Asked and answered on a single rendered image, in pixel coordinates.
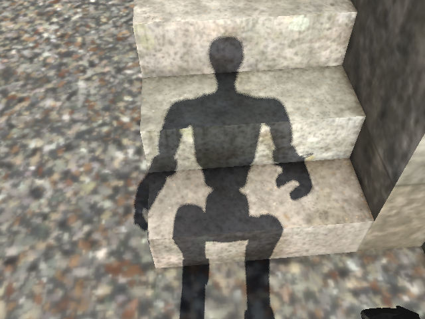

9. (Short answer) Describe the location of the robot right hand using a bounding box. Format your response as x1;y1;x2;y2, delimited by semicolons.
361;306;420;319

